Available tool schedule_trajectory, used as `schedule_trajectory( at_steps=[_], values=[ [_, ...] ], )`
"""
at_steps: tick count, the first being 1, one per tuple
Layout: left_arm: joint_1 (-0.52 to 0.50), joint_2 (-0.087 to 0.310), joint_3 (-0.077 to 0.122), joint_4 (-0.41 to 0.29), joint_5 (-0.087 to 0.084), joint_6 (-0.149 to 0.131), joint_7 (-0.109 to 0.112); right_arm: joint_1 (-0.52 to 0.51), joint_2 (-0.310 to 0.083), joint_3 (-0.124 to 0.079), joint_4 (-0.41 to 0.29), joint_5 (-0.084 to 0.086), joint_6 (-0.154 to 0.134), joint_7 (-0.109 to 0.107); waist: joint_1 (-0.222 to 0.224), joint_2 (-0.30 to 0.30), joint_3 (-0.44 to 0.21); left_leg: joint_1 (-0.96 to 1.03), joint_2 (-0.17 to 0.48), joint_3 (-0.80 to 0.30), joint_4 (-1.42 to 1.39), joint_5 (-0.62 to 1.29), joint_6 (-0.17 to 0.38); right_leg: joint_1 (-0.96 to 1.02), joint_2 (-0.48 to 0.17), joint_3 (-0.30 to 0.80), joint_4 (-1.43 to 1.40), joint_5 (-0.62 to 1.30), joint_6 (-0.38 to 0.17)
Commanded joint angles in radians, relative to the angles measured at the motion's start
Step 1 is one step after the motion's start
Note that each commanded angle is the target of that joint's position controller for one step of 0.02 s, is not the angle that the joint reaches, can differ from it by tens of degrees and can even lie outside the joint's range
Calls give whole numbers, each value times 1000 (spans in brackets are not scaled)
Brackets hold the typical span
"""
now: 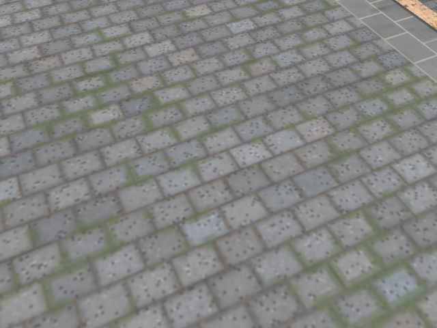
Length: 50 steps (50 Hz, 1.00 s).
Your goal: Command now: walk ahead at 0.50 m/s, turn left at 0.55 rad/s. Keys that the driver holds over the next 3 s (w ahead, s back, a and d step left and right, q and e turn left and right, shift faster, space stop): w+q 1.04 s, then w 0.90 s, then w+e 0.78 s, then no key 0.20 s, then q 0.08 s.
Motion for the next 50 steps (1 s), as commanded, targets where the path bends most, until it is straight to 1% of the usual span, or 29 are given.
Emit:
schedule_trajectory(
  at_steps=[1, 2, 3, 4, 5, 6, 7, 9, 12, 15, 19, 22, 23, 24, 25, 26, 27, 28, 29, 30, 31, 34, 37, 41, 44, 46, 48, 49, 50],
  values=[
    [-60, 183, 29, -92, 8, -8, 7, 374, -279, -107, 21, 3, 2, -30, -230, 33, -223, 623, 39, -190, -97, -25, 122, -349, -149, 41, 666, 822, -60],
    [10, 33, -15, -148, 23, -46, -12, 317, -357, -113, -7, 6, -6, -34, -99, 266, -313, 922, 289, -798, -240, -141, 329, -787, 91, 179, 1036, -75, 1],
    [-99, 111, -3, -173, -17, -95, -30, 362, -275, -84, -13, -11, -15, -31, -166, 142, -381, 949, 310, -892, -347, -164, 313, -895, 70, 399, 1091, -90, -33],
    [-173, 131, 1, -197, -46, -114, -37, 334, -212, -68, -11, -19, -26, -32, -163, 102, -261, 865, 278, -727, -335, -93, 261, -952, 21, 397, 1053, -18, -64],
    [-174, 123, 1, -190, -32, -117, -32, 256, -173, -56, -24, -12, -36, -29, -106, -2, -167, 698, 229, -592, -333, 12, 219, -906, -30, 395, 941, 61, -72],
    [-174, 140, 13, -178, -2, -108, -23, 188, -134, -43, -42, -10, -40, -31, -69, -16, -128, 566, 190, -498, -343, 97, 189, -829, -61, 390, 849, 97, -65],
    [-153, 144, 19, -177, 7, -92, -23, 155, -123, -36, -59, -16, -41, -35, -38, -4, -108, 475, 168, -459, -365, 147, 183, -761, -78, 394, 805, 123, -56],
    [-148, 125, 21, -188, 18, -67, -21, 160, -151, -40, -64, -12, -43, -46, -15, -6, -84, 382, 149, -423, -396, 210, 186, -719, -76, 376, 712, 150, -24],
    [-252, 99, 11, -228, 29, -53, -15, 209, -198, -52, -61, -9, -44, -67, -40, 11, -44, 320, 111, -356, -412, 248, 167, -738, -49, 352, 511, 305, 15],
    [-359, 74, -2, -260, 22, -58, -25, 249, -195, -51, -56, -4, -34, -75, -84, 54, -28, 287, 56, -314, -393, 159, 113, -678, 4, 342, 276, 501, 14],
    [-442, 96, -2, -302, 6, -69, -41, 305, -191, -50, -38, 2, -26, -74, -119, 83, -25, 341, 83, -387, -335, 74, 88, -633, 41, 358, 142, 546, -2],
    [-420, 135, 9, -310, 3, -87, -52, 309, -191, -50, -42, 0, -16, -83, -96, 109, -36, 429, 118, -477, -243, 79, 72, -594, 50, 375, 88, 437, -31],
    [-373, 145, 14, -300, 3, -93, -53, 297, -190, -50, -48, -2, -13, -85, -68, 128, -48, 435, 114, -492, -206, 115, 63, -535, 56, 364, 69, 407, -47],
    [-278, 168, 27, -275, 9, -99, -49, 277, -172, -43, -61, -4, -12, -84, -16, 128, -94, 416, 73, -476, -120, 185, 38, -397, 56, 352, 35, 418, -75],
    [-130, 213, 42, -255, 28, -103, -42, 253, -126, -25, -84, -14, -16, -79, 55, 79, -216, 314, 19, -417, 102, 153, 2, -148, -61, 448, 73, 411, -134],
    [22, 297, 66, -231, 45, -91, -36, 368, -70, -8, -104, 5, -25, -79, 46, -171, -384, -26, -120, -276, 456, -143, -80, 248, -296, 827, 45, 256, -283],
    [32, 248, 54, -220, 20, -81, -44, 407, -115, -6, -110, 15, -30, -78, 30, -323, -400, -213, -92, -269, 632, -469, -92, 295, -388, 1102, -56, 55, -322],
    [-24, 165, 32, -240, 9, -73, -41, 340, -199, -27, -103, 18, -25, -77, 44, -194, -250, -278, -32, -278, 711, -393, -97, 170, -354, 984, -78, -45, -279],
    [-80, 135, 21, -251, 13, -61, -37, 265, -209, -31, -118, 8, -18, -77, 39, -110, -148, -264, 7, -233, 710, -314, -100, 24, -312, 832, -93, 27, -241],
    [-125, 118, 13, -247, 20, -55, -37, 225, -195, -32, -132, -3, -16, -74, 15, -80, -75, -233, 37, -219, 661, -257, -99, -108, -269, 726, -125, 128, -227],
    [-149, 99, 5, -243, 27, -55, -37, 222, -178, -36, -135, -5, -10, -71, -12, -97, -44, -191, 67, -219, 619, -222, -95, -188, -234, 643, -151, 202, -214],
    [-153, 117, 13, -221, 21, -68, -39, 229, -122, -26, -151, 5, 8, -64, -33, -116, -24, -154, 97, -189, 548, -167, -103, -265, -208, 487, -218, 337, -227],
    [-132, 156, 27, -203, 21, -71, -36, 180, -114, -21, -180, -2, 11, -61, -28, -82, -26, -201, 108, -188, 434, -52, -120, -225, -221, 389, -236, 465, -243],
    [-112, 181, 31, -191, 15, -56, -28, 72, -96, -9, -207, -1, -1, -36, 11, -72, -4, -159, 91, -127, 202, 139, -115, -191, -188, 240, -233, 527, -206],
    [-62, 207, 37, -173, 5, -41, -25, -19, -88, -3, -243, 0, -2, -17, 44, -68, 28, -143, 74, -77, 90, 144, -100, -132, -209, 192, -223, 527, -191],
    [-45, 227, 43, -164, -7, -28, -26, -48, -99, -5, -267, 2, 0, -7, 42, -75, 43, -139, 60, -55, 44, 78, -78, -73, -233, 172, -192, 591, -177],
    [-53, 256, 51, -165, -17, -15, -22, -20, -129, -20, -275, -4, 4, -3, 4, -101, 11, -51, 7, -5, 18, -30, -40, -30, -240, 134, -85, 880, -158],
    [-57, 271, 55, -167, -21, -8, -18, 45, -157, -35, -265, -6, 8, -4, -40, -116, -36, 48, -34, 25, 8, -75, -16, -25, -233, 113, 28, 1050, -147],
    [-72, 268, 53, -171, -25, 0, -14, 194, -198, -62, -226, -4, 10, -9, -128, -101, -111, 251, -83, 45, -58, -27, 18, -75, -205, 80, 221, 1120, -123]
  ],
)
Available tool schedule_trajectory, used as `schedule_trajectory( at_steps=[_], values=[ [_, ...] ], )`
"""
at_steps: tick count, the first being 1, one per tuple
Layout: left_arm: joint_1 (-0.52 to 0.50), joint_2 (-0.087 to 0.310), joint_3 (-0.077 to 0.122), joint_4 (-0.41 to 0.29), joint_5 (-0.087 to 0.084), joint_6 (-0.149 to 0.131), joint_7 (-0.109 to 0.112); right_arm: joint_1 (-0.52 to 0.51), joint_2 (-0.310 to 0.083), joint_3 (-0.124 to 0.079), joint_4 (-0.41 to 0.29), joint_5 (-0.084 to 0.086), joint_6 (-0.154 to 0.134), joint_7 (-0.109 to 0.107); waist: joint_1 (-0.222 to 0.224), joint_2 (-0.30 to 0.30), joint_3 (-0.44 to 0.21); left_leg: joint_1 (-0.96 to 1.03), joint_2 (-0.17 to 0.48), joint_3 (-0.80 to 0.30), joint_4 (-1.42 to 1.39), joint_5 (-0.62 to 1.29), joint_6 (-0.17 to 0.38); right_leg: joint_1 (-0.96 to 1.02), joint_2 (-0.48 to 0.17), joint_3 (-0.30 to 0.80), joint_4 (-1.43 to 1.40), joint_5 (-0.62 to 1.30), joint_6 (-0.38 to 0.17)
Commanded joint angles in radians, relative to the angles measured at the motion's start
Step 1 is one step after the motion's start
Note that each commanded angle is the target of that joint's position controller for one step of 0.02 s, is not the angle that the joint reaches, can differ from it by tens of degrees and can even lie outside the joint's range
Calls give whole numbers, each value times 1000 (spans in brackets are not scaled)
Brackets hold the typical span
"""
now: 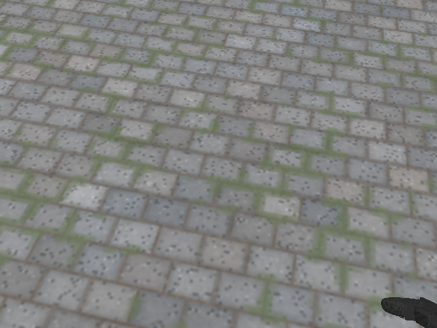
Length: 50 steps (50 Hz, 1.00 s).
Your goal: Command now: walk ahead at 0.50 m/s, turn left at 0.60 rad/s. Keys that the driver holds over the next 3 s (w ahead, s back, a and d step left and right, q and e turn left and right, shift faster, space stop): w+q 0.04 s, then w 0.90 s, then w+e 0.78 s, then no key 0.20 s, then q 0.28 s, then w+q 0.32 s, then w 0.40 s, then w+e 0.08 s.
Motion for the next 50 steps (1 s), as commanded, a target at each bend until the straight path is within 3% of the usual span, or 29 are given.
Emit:
schedule_trajectory(
  at_steps=[1, 2, 3, 4, 5, 6, 7, 9, 12, 17, 22, 25, 26, 27, 28, 29, 30, 31, 32, 33, 34, 37, 39, 43, 48, 50],
  values=[
    [-46, 172, 30, -72, 5, 2, 16, 362, -225, -105, 24, 2, 2, -22, -251, -46, -209, 588, -70, -22, -71, 9, 102, -260, -160, 27, 541, 889, -97],
    [26, 20, -18, -132, 55, -19, 4, 354, -348, -120, 25, 12, -1, -35, -140, 246, -261, 911, 199, -545, -122, -64, 256, -725, 15, 64, 906, -56, -36],
    [-26, 69, -22, -150, 20, -61, -11, 384, -296, -96, -14, 1, -20, -29, -187, 191, -449, 996, 312, -897, -291, -217, 352, -858, 76, 315, 1068, -192, -40],
    [-116, 134, -4, -165, -23, -79, -21, 365, -218, -73, 10, -10, -33, -24, -211, 104, -325, 928, 281, -741, -310, -153, 288, -941, 21, 338, 1063, -90, -59],
    [-132, 121, -12, -168, -18, -87, -20, 313, -186, -62, 13, -5, -40, -24, -175, 61, -227, 785, 241, -600, -304, -73, 249, -919, -24, 326, 982, -5, -74],
    [-137, 118, -10, -153, 8, -85, -12, 233, -152, -49, 5, -7, -42, -26, -132, 7, -163, 633, 205, -498, -307, 32, 215, -850, -63, 322, 901, 53, -70],
    [-119, 127, -3, -144, 19, -74, -12, 182, -121, -35, -7, -19, -44, -28, -95, 21, -134, 524, 176, -429, -330, 136, 202, -773, -86, 327, 848, 89, -66],
    [-84, 108, -4, -134, 23, -48, -15, 160, -122, -33, -5, -24, -52, -33, -62, 29, -119, 424, 160, -376, -377, 220, 208, -705, -91, 315, 791, 121, -49],
    [-141, 69, -16, -152, 34, -28, -12, 191, -150, -37, 28, -20, -63, -46, -70, 17, -65, 369, 139, -280, -426, 272, 202, -737, -86, 299, 652, 250, -15],
    [-294, 34, -32, -186, 24, -37, -27, 255, -159, -34, 78, -13, -60, -57, -136, 34, -14, 382, 90, -182, -439, 164, 137, -697, -36, 272, 327, 551, -19],
    [-387, 51, -31, -230, 16, -49, -53, 330, -173, -39, 134, -6, -48, -58, -168, 48, 27, 544, 167, -232, -373, 170, 125, -747, -5, 277, 198, 485, -66],
    [-321, 77, -20, -223, 19, -55, -60, 320, -187, -44, 147, -5, -34, -64, -122, 81, -7, 613, 183, -238, -281, 377, 91, -648, 30, 250, 160, 363, -113],
    [-230, 99, -7, -200, 22, -57, -55, 300, -190, -43, 145, -6, -29, -66, -67, 83, -65, 606, 151, -209, -176, 549, 70, -510, 65, 215, 135, 367, -137],
    [-82, 146, 13, -163, 28, -57, -48, 295, -166, -31, 138, -13, -27, -68, 0, 64, -177, 526, 97, -165, 11, 577, 39, -273, 36, 237, 163, 424, -177],
    [79, 225, 30, -145, 39, -55, -41, 345, -107, -8, 116, -38, -32, -70, 29, -85, -345, 273, 4, -122, 350, 249, -7, 69, -177, 497, 212, 469, -269],
    [129, 239, 34, -113, 32, -49, -50, 464, -31, 12, 124, -13, -53, -61, -18, -354, -450, -62, -146, -154, 633, -444, -61, 320, -337, 963, 46, 212, -402],
    [114, 150, 12, -120, 8, -45, -47, 370, -138, -6, 127, 6, -65, -55, 27, -217, -359, -182, -85, -223, 721, -441, -54, 278, -310, 966, -20, 16, -357],
    [38, 120, 1, -131, 10, -40, -40, 256, -167, -15, 93, 16, -71, -51, 23, -141, -211, -231, -32, -177, 707, -342, -48, 134, -280, 818, -41, 28, -315],
    [-25, 109, -6, -142, 23, -36, -39, 200, -157, -11, 82, 4, -72, -55, -5, -61, -128, -197, 15, -145, 656, -259, -49, -19, -244, 717, -65, 128, -299],
    [-66, 89, -12, -147, 33, -37, -39, 189, -147, -15, 80, -10, -69, -56, -37, -55, -79, -154, 45, -139, 593, -208, -52, -128, -210, 648, -92, 219, -296],
    [-83, 75, -18, -149, 41, -41, -39, 216, -132, -16, 86, -11, -62, -56, -68, -83, -76, -93, 67, -143, 561, -177, -56, -191, -186, 601, -118, 278, -293],
    [-80, 88, -15, -132, 29, -53, -37, 238, -91, -8, 96, -14, -43, -61, -94, -99, -60, -71, 84, -119, 466, -139, -82, -258, -164, 495, -176, 397, -312],
    [-59, 111, -7, -117, 27, -51, -28, 173, -80, -3, 76, -21, -43, -63, -82, -82, -38, -117, 94, -111, 366, -47, -102, -252, -160, 446, -200, 459, -315],
    [-14, 127, -4, -95, 16, -37, -17, 46, -52, 10, 54, -17, -57, -50, -37, -77, -15, -83, 69, -78, 104, 172, -106, -232, -112, 340, -206, 487, -268],
    [76, 143, 1, -48, 4, -14, -14, -97, -57, 12, 9, -5, -72, -24, 13, -81, 24, -69, 29, -64, -61, 187, -88, -126, -159, 359, -159, 462, -258],
    [78, 154, 6, -39, 0, -1, -7, -96, -76, 5, -2, -6, -81, -15, -11, -92, 24, -42, 16, -77, -108, 116, -68, -79, -186, 395, -110, 498, -243]
  ],
)
Over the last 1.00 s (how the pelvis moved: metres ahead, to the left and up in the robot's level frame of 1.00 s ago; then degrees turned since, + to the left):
0.52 0.13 0.00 36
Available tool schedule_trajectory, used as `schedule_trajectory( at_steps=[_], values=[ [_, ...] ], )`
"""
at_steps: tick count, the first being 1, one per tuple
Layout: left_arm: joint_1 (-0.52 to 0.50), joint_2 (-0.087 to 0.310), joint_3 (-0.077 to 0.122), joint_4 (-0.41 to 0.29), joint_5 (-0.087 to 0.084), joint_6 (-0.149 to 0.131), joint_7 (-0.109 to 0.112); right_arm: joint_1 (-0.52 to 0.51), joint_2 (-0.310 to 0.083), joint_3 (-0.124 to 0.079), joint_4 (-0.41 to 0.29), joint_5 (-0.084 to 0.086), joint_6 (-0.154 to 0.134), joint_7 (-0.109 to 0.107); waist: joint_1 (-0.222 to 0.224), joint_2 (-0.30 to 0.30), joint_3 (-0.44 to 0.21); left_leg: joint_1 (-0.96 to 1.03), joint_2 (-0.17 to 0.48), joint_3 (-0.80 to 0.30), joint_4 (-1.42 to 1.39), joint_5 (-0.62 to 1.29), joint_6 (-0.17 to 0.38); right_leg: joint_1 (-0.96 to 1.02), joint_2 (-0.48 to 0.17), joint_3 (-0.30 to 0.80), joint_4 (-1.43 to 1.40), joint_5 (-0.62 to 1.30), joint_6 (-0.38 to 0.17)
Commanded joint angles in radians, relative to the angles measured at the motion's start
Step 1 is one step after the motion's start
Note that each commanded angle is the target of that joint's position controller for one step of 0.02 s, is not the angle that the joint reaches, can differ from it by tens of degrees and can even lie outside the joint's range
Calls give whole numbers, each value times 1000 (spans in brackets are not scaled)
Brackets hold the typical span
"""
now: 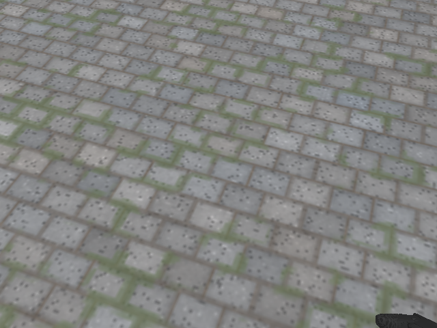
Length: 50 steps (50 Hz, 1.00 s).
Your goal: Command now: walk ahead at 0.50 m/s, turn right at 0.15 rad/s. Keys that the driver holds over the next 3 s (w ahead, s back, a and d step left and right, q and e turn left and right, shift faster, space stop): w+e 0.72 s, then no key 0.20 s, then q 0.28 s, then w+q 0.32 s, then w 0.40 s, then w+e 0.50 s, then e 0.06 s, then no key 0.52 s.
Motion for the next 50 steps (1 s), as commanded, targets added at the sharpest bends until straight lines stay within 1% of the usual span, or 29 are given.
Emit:
schedule_trajectory(
  at_steps=[1, 2, 3, 4, 5, 6, 7, 8, 9, 11, 14, 18, 21, 25, 28, 29, 30, 31, 32, 33, 34, 35, 36, 37, 39, 41, 45, 47, 50],
  values=[
    [21, 187, 48, -25, -7, 10, 13, -66, -107, -31, -90, 1, -30, 11, -46, -116, 33, 55, -30, 3, -61, -77, 27, 5, -300, 180, 20, 413, -144],
    [-4, 195, 50, -29, -8, 14, 15, 6, -128, -43, -72, -2, -34, 9, -95, -121, -5, 169, -53, 23, -91, -91, 43, -7, -283, 171, 97, 522, -128],
    [-10, 171, 40, -33, -3, 15, 16, 146, -174, -67, -31, -7, -36, 0, -162, -103, -100, 385, -56, 32, -98, -76, 70, -61, -228, 136, 256, 590, -100],
    [-18, 107, 15, -63, 19, 10, 16, 326, -246, -89, -4, -26, -34, -12, -233, -14, -261, 691, 113, -131, -46, -46, 133, -249, -160, 90, 549, 382, -57],
    [121, -5, -17, -81, 12, -9, 11, 375, -317, -104, 16, -29, -23, -14, -171, 260, -398, 1017, 348, -563, -126, -225, 279, -635, -4, 49, 892, -220, 6],
    [76, 99, 7, -62, -12, -21, 9, 384, -217, -80, 9, -21, -19, -15, -214, 190, -384, 980, 334, -646, -207, -376, 268, -737, -42, 163, 1020, -288, 6],
    [-12, 152, 25, -89, -28, -24, 8, 324, -174, -65, 9, -15, -20, -20, -212, 137, -233, 862, 305, -495, -230, -375, 224, -797, -84, 153, 1051, -205, 2],
    [-62, 143, 26, -101, -22, -21, 11, 258, -150, -56, 6, -17, -21, -21, -185, 78, -158, 733, 268, -386, -256, -308, 203, -775, -127, 131, 1026, -120, 5],
    [-84, 135, 31, -106, -9, -14, 13, 203, -120, -47, 9, -19, -24, -19, -156, 67, -93, 621, 233, -300, -295, -245, 193, -744, -152, 129, 979, -63, 10],
    [-43, 100, 34, -99, -13, 13, 10, 148, -96, -44, 18, -27, -37, -17, -103, 95, -53, 493, 199, -182, -364, -173, 185, -648, -183, 134, 936, -2, 19],
    [-70, 65, 32, -120, -8, 42, 13, 131, -121, -56, 43, -29, -51, -22, -81, 51, -5, 439, 203, -60, -418, -63, 196, -674, -192, 136, 880, 69, 38],
    [-152, 47, 28, -150, -3, 39, -3, 147, -149, -66, 71, -31, -43, -36, -100, 26, 22, 478, 175, 89, -430, 4, 175, -700, -185, 115, 676, 266, 44],
    [-263, 27, 18, -188, 1, 33, -23, 183, -176, -74, 90, -22, -31, -43, -145, 7, 52, 516, 180, 160, -427, 12, 161, -678, -170, 52, 523, 342, 28],
    [-348, 40, 19, -242, 0, 36, -43, 227, -206, -87, 121, -1, -4, -43, -166, 11, 82, 655, 222, 199, -370, 87, 139, -704, -151, 6, 424, 250, -14],
    [-275, 85, 44, -251, 2, 43, -47, 202, -247, -100, 119, 15, 18, -48, -97, 56, 10, 705, 222, 242, -175, 527, 106, -546, -65, -76, 409, 98, -73],
    [-152, 121, 67, -223, -2, 45, -44, 184, -251, -100, 116, 21, 27, -49, -23, 50, -55, 678, 197, 267, -4, 631, 85, -387, -15, -102, 369, 104, -103],
    [19, 186, 104, -176, -4, 50, -29, 189, -228, -89, 112, 16, 27, -52, 58, 15, -144, 542, 152, 286, 238, 535, 45, -113, 16, -73, 317, 162, -142],
    [91, 297, 130, -158, -9, 58, -6, 226, -120, -57, 77, -29, 16, -50, 28, -208, -201, 185, 52, 284, 594, -114, -14, 173, -206, 307, 281, 165, -239],
    [49, 327, 121, -204, -3, 37, -16, 252, -75, -31, 34, -24, -23, -39, -33, -291, -365, -94, -129, 43, 837, -647, -44, 368, -386, 868, 94, -31, -420],
    [45, 232, 94, -205, 0, 21, -26, 129, -168, -52, 15, 18, -51, -26, 29, -148, -315, -207, -70, -67, 867, -579, -22, 349, -374, 802, 31, -51, -361],
    [15, 193, 83, -199, 1, 9, -26, 85, -168, -49, 0, 31, -68, -21, 11, -133, -192, -234, -30, -52, 807, -492, 3, 228, -338, 652, 38, 3, -321],
    [-54, 165, 74, -206, 1, 5, -24, 88, -157, -49, 14, 9, -73, -30, -39, -49, -122, -176, 15, -53, 716, -418, 7, 80, -290, 538, 42, 100, -282],
    [-109, 129, 62, -221, 7, 4, -19, 97, -171, -58, 24, -13, -67, -36, -75, -57, -87, -103, 40, -55, 636, -373, 3, -34, -256, 456, 32, 208, -262],
    [-146, 114, 54, -240, 21, 5, -14, 118, -176, -62, 33, -16, -52, -34, -103, -78, -70, -42, 51, -52, 612, -348, -7, -110, -243, 407, 18, 350, -257],
    [-153, 128, 56, -240, 24, 0, -3, 146, -149, -59, 42, -25, -27, -36, -123, -64, -70, 14, 41, -23, 547, -329, -40, -186, -229, 310, 24, 652, -260],
    [-133, 148, 61, -223, 23, 2, 12, 119, -115, -48, 34, -31, -14, -40, -121, -67, -63, 28, 18, 2, 433, -247, -64, -226, -195, 217, 34, 803, -239],
    [-93, 140, 57, -192, 12, 24, 32, 10, -84, -28, 16, -23, -17, -24, -63, -113, -83, 119, -34, 23, 130, 44, -61, -222, -139, 135, 59, 725, -168],
    [-77, 127, 49, -172, 18, 28, 34, -7, -93, -28, 16, -18, -21, -11, -49, -121, -90, 144, -42, 11, 55, 108, -49, -179, -168, 158, 68, 648, -162],
    [-98, 112, 41, -149, 28, 25, 30, 4, -125, -38, 22, -22, -27, 4, -58, -126, -73, 146, -38, -2, -3, 31, -1, -107, -220, 188, 132, 624, -153]
  ],
)
Over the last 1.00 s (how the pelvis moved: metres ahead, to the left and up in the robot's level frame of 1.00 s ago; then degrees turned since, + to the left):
0.56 0.03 0.02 7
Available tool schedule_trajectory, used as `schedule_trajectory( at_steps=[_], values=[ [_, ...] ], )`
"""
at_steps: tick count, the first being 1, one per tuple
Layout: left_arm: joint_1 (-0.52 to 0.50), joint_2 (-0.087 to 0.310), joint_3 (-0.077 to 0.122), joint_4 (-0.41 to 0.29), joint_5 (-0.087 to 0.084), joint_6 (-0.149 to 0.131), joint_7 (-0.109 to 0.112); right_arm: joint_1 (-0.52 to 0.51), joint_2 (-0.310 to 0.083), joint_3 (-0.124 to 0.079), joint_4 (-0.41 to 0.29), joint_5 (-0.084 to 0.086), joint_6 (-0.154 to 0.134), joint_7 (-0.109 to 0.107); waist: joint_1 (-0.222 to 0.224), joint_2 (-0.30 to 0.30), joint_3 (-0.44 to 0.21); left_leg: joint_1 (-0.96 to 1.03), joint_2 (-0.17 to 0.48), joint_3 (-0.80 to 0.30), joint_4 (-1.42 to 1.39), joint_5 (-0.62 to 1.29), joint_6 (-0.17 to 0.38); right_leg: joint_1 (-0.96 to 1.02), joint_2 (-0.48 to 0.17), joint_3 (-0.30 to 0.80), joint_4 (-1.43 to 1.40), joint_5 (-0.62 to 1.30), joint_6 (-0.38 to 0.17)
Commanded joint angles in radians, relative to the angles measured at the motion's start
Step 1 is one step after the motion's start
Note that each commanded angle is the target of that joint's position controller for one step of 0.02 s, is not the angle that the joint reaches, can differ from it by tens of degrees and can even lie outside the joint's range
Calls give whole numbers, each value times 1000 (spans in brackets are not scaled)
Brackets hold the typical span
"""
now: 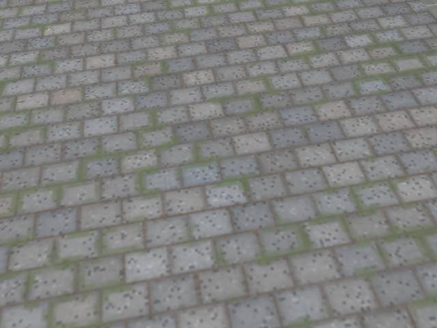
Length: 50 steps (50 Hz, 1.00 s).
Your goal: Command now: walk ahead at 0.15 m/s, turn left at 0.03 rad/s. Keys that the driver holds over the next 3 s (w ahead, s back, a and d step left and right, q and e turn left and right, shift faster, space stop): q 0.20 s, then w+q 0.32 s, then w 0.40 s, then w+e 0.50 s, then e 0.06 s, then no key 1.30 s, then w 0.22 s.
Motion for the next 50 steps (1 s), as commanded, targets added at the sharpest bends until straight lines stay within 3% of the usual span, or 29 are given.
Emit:
schedule_trajectory(
  at_steps=[1, 2, 3, 4, 5, 6, 8, 9, 13, 17, 19, 20, 21, 22, 23, 24, 26, 28, 34, 37, 39, 41, 42, 43, 44, 45, 46, 47, 50],
  values=[
    [-11, 128, 30, -24, 6, -11, 3, 15, -114, -31, -48, -4, -18, 12, -30, -140, -95, 149, -16, 14, -58, -27, 49, 27, -287, 90, 48, 610, -97],
    [-30, 125, 28, -20, 2, -10, 5, 66, -124, -38, -32, -8, -20, 12, -62, -129, -106, 219, -33, 29, -115, 14, 71, 27, -261, 71, 119, 626, -74],
    [-4, 125, 29, -19, 8, -11, 9, 100, -172, -51, -28, -14, -21, 7, -66, -77, -139, 319, 1, -14, -126, 295, 102, 9, -195, 34, 233, 582, -29],
    [81, 110, 25, -32, 23, -17, 11, 114, -239, -63, -44, -27, -19, 4, -17, 55, -228, 526, 133, -194, -72, 594, 215, -138, -93, -10, 447, 329, 33],
    [106, 91, 12, -31, 25, -12, 14, 165, -200, -55, -37, -24, -3, 2, -52, 198, -312, 673, 281, -419, -126, 649, 372, -327, -13, -33, 704, -237, 101],
    [69, 132, 19, -40, 13, 0, 9, 175, -153, -40, -38, -2, 7, 5, -65, 151, -325, 667, 287, -508, -178, 440, 383, -395, -27, 32, 804, -395, 110],
    [-19, 140, 28, -55, -6, 34, 14, 102, -159, -43, -68, 17, 32, 1, -66, 23, -211, 530, 229, -453, -230, 41, 319, -482, -71, 41, 878, -317, 119],
    [-39, 139, 32, -62, -5, 49, 20, 66, -162, -44, -80, 16, 45, -6, -52, 8, -159, 429, 210, -431, -265, -99, 290, -467, -95, 43, 818, -273, 119],
    [-30, 91, 24, -63, 0, 44, 23, 33, -170, -57, -102, 13, 83, -37, -27, 133, -156, 257, 80, -352, -361, -496, 227, -279, -69, -30, 489, -189, 122],
    [-10, 95, 27, -52, -2, 12, 9, 38, -187, -71, -116, 33, 92, -55, -13, 130, -169, 189, 65, -375, -375, -615, 212, -122, -55, -43, 258, -81, 96],
    [60, 92, 30, -21, -2, -4, 4, 19, -169, -68, -129, 36, 101, -59, 32, 111, -143, 98, 18, -353, -341, -680, 163, 13, -59, -70, 91, 5, 60],
    [138, 125, 40, 1, 5, -10, 9, 0, -139, -60, -145, 35, 101, -57, 65, 66, -130, -20, -33, -298, -244, -689, 102, 131, -139, -21, 5, -42, 25],
    [176, 195, 58, 5, 16, -13, 18, 8, -48, -40, -161, 38, 95, -50, 55, -172, -139, -174, -135, -136, 87, -663, 54, 201, -385, 267, -94, -289, -46],
    [92, 253, 71, -21, 43, -21, 9, -7, -80, -47, -199, 36, 75, -42, 16, -312, -44, -307, -121, -100, 282, -557, 61, 72, -531, 557, -209, -480, -138],
    [14, 205, 61, -50, 35, -35, 19, 16, -133, -61, -186, 30, 64, -33, -24, -253, 4, -319, -72, -142, 387, -468, 66, 40, -516, 523, -218, -477, -140],
    [-22, 159, 49, -54, 13, -44, 26, 62, -146, -68, -158, 27, 63, -25, -46, -221, 16, -327, -66, -130, 424, -396, 56, 56, -468, 417, -215, -383, -102],
    [1, 139, 42, -44, -1, -52, 28, 78, -120, -64, -134, 15, 62, -18, -31, -178, 17, -320, -42, -97, 492, -304, 27, 82, -409, 251, -213, -193, -56],
    [73, 124, 36, -17, 10, -63, 21, 49, -75, -50, -140, 19, 55, -11, -4, -155, 19, -282, -36, -74, 503, -229, 13, 62, -372, 139, -225, -67, -57],
    [141, 171, 46, 26, -10, -52, 5, -107, -26, -17, -207, 26, 35, 17, 51, -187, 57, -106, -11, 44, 151, -143, -3, 19, -350, -20, -235, 91, -75],
    [178, 200, 53, 56, -28, -43, -6, -133, -42, -15, -222, 33, 29, 30, 57, -204, 72, 5, -25, 89, 40, -218, 32, 26, -381, -23, -207, 130, -79],
    [170, 214, 56, 73, -36, -34, -8, -81, -75, -27, -216, 35, 24, 32, 4, -221, 53, 116, -51, 109, -36, -254, 77, 48, -406, -23, -139, 298, -67],
    [162, 190, 44, 83, -37, -34, -4, 175, -155, -72, -135, 30, 26, 16, -136, -165, -111, 501, -82, 112, -96, -198, 139, -26, -334, -129, 178, 612, -11],
    [153, 125, 17, 49, -2, -44, -5, 368, -236, -94, -103, 16, 36, -4, -208, 1, -285, 831, 142, -161, -61, -175, 206, -270, -284, -168, 535, 307, 40],
    [218, 27, -13, 15, -5, -71, -9, 382, -303, -93, -94, 11, 37, -3, -143, 262, -396, 999, 348, -649, -232, -390, 359, -591, -111, -85, 831, -305, 87],
    [139, 135, 17, 22, -36, -89, -12, 367, -218, -72, -90, 15, 29, 0, -180, 141, -329, 923, 330, -647, -286, -468, 342, -686, -160, 22, 941, -282, 78],
    [68, 160, 24, -4, -49, -96, -15, 307, -174, -56, -87, 18, 23, 1, -157, 125, -203, 816, 290, -492, -286, -418, 303, -738, -206, -3, 945, -192, 59],
    [40, 146, 22, 1, -35, -96, -10, 243, -141, -45, -92, 18, 21, 2, -126, 53, -139, 685, 241, -381, -305, -336, 279, -697, -244, -16, 899, -100, 54],
    [41, 135, 24, 8, -21, -89, -8, 186, -110, -37, -97, 10, 18, 4, -91, 44, -90, 579, 206, -296, -337, -268, 266, -652, -266, -14, 840, -37, 59],
    [91, 77, 16, 30, -27, -47, -16, 139, -84, -35, -80, -1, -6, 3, -26, 52, -55, 442, 183, -151, -422, -115, 264, -558, -282, -2, 785, 49, 74]
  ],
)
Over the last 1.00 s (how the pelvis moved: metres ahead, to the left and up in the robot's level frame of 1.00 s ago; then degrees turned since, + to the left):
0.50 -0.10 0.00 -27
